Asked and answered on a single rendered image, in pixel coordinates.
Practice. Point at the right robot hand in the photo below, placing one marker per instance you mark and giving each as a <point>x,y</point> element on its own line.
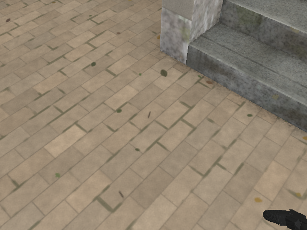
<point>292,219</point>

